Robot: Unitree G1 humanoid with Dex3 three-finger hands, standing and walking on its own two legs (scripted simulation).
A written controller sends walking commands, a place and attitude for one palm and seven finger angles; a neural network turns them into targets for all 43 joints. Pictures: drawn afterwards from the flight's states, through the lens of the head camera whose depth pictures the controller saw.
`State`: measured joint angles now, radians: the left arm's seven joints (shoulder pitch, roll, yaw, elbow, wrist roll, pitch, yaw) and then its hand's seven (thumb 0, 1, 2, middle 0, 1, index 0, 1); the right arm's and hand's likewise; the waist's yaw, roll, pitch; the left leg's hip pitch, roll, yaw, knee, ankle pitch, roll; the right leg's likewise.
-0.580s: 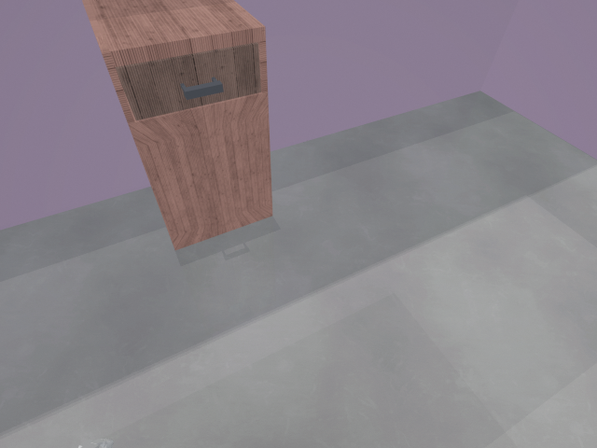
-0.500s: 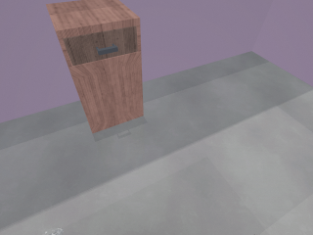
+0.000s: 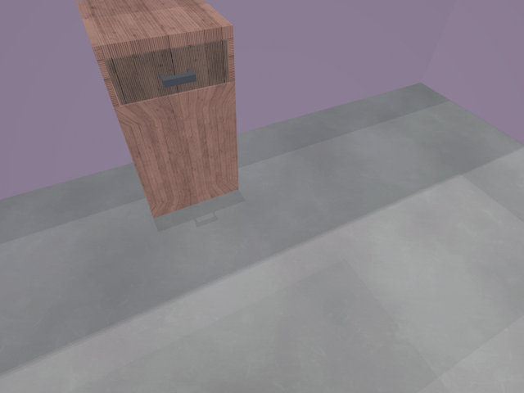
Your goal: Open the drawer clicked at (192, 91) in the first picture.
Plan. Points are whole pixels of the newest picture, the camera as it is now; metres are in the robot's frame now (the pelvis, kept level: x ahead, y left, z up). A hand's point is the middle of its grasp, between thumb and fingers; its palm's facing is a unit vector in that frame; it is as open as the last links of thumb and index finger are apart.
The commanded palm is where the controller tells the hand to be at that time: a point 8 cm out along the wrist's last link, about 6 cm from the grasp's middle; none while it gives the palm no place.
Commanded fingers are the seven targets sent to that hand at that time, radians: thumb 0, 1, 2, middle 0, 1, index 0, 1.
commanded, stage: stand and wait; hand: left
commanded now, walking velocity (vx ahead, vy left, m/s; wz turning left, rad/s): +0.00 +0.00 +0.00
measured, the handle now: (177, 76) +1.08 +0.36 -0.07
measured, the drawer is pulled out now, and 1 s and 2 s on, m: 0.00 0.00 0.00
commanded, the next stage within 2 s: look at it before walking up in 0.24 s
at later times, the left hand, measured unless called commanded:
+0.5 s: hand out of the picture +0.08 +0.24 -0.15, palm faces -0.03 -0.94 -0.33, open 7.4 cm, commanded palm none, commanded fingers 0.00 0.90 0.90 -0.20 -0.30 -0.20 -0.30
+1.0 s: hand out of the picture +0.08 +0.24 -0.16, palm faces -0.03 -0.94 -0.33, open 7.4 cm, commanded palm none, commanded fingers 0.00 0.90 0.90 -0.20 -0.30 -0.20 -0.30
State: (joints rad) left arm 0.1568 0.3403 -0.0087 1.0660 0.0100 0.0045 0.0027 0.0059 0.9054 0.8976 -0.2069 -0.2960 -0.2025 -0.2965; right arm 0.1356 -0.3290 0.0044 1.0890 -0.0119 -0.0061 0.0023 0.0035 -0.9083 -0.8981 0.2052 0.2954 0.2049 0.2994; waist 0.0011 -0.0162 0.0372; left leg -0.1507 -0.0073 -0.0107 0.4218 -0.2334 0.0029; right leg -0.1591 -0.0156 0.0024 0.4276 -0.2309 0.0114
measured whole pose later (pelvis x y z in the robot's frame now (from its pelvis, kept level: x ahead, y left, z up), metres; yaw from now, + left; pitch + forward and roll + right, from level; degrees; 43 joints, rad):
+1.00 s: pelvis +0.00 -0.01 +0.00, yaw +0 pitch -2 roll +0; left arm 0.14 0.34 -0.01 1.09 0.01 0.00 0.00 0.01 0.91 0.90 -0.21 -0.30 -0.20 -0.30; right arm 0.11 -0.33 0.01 1.11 -0.01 -0.01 0.00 0.00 -0.91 -0.90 0.20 0.30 0.20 0.30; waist 0.00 -0.01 0.04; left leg -0.13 0.01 -0.01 0.37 -0.21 -0.02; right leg -0.14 0.00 0.00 0.39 -0.21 0.00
